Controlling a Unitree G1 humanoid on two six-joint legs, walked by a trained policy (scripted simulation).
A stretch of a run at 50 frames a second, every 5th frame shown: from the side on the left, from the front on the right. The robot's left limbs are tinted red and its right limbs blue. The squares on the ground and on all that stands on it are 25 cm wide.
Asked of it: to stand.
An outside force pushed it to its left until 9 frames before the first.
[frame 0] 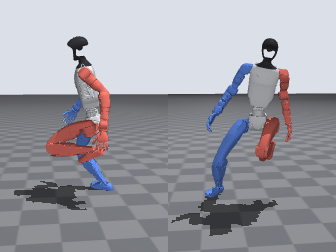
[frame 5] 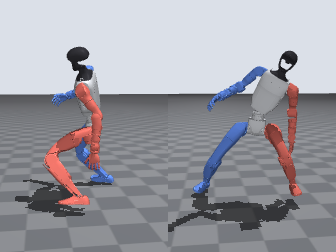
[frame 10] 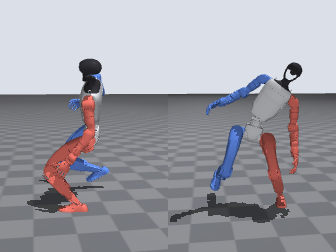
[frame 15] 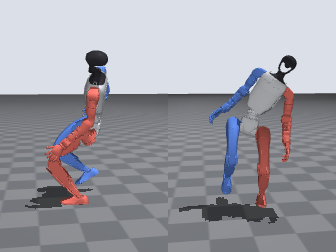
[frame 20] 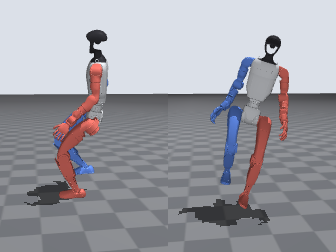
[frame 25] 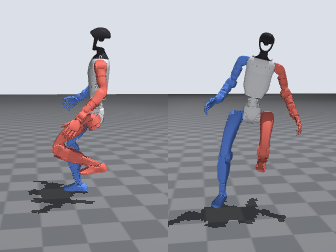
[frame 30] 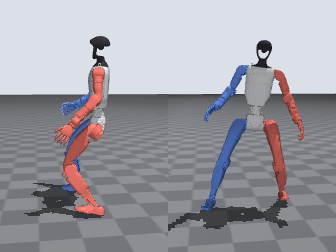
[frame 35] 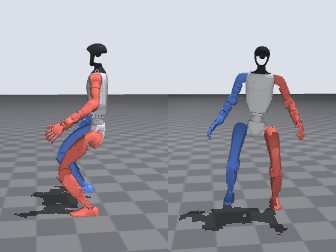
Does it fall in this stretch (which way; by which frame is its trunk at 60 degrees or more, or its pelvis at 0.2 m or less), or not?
no
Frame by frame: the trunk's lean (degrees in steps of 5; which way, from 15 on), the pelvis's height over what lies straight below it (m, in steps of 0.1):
0: 15 forward and to its left, 0.7
5: 30 to its left, 0.6
10: 40 to its left, 0.6
15: 35 to its left, 0.6
20: 20 to its left, 0.7
25: 15 to its left, 0.7
30: 10, 0.7
35: 5, 0.7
